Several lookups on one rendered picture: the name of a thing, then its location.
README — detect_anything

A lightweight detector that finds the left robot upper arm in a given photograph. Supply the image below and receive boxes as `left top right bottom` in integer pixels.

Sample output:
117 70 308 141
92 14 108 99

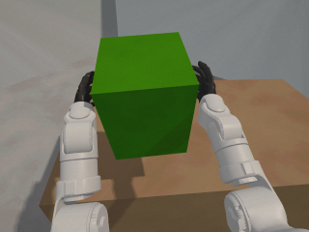
51 202 110 232

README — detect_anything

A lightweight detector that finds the pedestal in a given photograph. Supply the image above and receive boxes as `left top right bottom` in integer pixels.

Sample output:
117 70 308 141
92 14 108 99
39 78 309 232

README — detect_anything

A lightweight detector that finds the carton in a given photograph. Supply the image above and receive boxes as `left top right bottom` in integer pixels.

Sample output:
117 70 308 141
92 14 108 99
90 32 200 160

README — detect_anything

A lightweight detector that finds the right robot hand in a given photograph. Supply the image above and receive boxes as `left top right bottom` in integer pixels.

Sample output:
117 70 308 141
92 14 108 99
192 61 216 103

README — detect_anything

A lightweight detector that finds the left robot hand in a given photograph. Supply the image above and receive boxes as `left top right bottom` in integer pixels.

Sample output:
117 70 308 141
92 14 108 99
74 71 95 106

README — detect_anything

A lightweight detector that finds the right robot forearm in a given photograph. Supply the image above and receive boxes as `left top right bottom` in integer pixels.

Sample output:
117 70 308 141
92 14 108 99
198 94 288 222

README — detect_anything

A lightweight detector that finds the left robot forearm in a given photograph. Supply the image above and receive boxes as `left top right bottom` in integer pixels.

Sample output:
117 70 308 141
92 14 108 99
50 101 101 232

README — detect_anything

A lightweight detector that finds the right robot upper arm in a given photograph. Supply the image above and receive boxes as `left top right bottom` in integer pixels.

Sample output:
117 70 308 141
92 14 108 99
224 186 309 232

